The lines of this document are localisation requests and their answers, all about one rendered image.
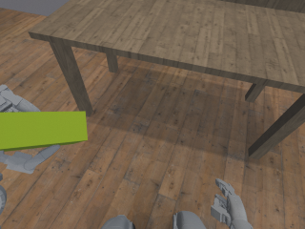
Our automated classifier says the right robot hand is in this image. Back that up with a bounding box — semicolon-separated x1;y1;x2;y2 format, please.
211;178;248;228

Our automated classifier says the left robot hand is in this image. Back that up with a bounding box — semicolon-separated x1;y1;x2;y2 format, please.
0;84;61;174

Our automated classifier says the right robot thigh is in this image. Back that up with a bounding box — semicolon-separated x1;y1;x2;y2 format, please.
173;211;206;229

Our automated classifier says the left robot thigh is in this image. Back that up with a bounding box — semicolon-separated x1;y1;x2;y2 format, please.
100;217;133;229

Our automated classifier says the robot thigh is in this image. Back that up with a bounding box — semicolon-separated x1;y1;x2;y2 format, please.
173;211;206;229
100;217;133;229

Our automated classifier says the robot right forearm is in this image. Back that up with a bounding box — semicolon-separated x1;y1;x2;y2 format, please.
230;219;254;229

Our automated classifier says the table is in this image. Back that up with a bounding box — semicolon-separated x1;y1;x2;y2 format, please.
28;0;305;159

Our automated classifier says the sponge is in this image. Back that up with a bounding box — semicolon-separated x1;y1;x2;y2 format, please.
0;111;88;152

